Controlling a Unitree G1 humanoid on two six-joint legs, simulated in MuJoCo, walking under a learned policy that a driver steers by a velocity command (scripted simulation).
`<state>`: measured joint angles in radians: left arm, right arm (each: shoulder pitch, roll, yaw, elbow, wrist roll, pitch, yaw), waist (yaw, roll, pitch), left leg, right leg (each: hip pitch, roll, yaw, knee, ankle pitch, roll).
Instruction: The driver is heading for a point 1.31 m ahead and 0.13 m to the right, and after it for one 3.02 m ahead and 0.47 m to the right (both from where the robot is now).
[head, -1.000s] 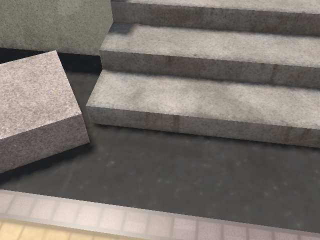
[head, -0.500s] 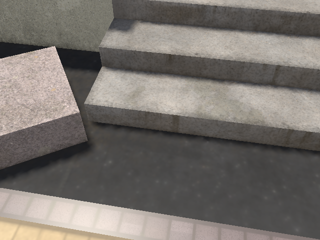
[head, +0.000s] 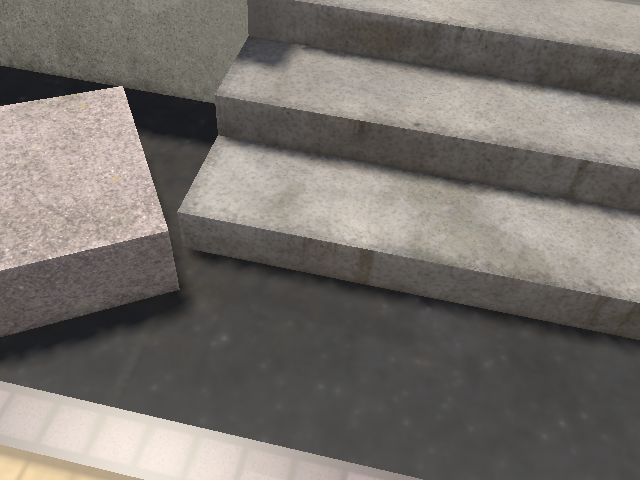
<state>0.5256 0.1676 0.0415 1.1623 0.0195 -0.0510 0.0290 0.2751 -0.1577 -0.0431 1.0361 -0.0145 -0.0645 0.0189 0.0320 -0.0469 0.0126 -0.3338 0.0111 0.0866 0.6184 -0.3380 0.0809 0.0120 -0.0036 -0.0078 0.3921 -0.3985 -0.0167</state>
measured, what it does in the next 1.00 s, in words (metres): walks ahead: left foot, then right foot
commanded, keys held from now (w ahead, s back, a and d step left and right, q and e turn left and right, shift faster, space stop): w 1.00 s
